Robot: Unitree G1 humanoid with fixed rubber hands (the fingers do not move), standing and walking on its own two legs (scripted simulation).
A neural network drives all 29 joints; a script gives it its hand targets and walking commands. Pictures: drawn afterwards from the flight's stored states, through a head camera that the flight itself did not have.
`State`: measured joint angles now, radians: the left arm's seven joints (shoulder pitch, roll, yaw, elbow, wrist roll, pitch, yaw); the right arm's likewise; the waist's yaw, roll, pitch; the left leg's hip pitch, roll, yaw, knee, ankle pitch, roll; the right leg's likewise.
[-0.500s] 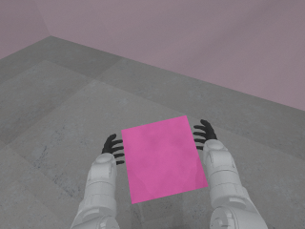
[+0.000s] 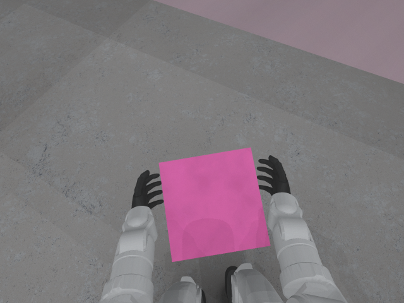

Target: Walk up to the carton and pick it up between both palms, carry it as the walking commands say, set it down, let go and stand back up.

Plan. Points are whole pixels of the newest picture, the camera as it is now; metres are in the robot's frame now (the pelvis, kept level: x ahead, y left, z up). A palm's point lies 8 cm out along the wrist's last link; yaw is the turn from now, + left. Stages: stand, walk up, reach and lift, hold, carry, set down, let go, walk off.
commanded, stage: set down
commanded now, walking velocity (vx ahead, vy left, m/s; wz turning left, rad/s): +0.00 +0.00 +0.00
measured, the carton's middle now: (212, 200) +0.35 +0.00 -0.17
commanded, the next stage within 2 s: none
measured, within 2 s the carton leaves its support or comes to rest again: neither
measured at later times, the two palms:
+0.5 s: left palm (150, 209) +0.33 +0.16 -0.15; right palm (267, 193) +0.36 -0.13 -0.14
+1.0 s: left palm (157, 210) +0.35 +0.16 -0.24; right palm (259, 194) +0.38 -0.13 -0.23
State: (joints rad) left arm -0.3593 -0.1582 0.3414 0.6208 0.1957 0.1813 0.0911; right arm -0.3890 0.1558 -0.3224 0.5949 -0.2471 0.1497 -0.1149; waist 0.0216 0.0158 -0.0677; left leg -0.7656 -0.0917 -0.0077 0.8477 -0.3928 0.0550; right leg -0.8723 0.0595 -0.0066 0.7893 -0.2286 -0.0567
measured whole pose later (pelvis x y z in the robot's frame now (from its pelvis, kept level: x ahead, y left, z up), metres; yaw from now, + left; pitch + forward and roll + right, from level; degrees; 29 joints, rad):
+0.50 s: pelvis -0.01 +0.00 -0.07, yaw +0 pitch +32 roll +2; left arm -0.46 -0.12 0.33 0.66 0.12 0.13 0.12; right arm -0.52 0.12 -0.32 0.65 -0.21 0.12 -0.14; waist 0.03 -0.01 -0.23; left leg -1.26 -0.10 0.03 1.21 -0.51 0.06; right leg -1.38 0.06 0.00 1.15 -0.33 -0.05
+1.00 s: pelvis -0.05 -0.02 -0.16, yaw +1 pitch +37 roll +3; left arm -0.69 -0.02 0.37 0.76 0.07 0.17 0.10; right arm -0.76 0.08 -0.29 0.72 -0.16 0.18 -0.23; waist 0.05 -0.02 -0.20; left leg -1.63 -0.08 0.04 1.57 -0.60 0.03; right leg -1.76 0.07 -0.04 1.48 -0.38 -0.09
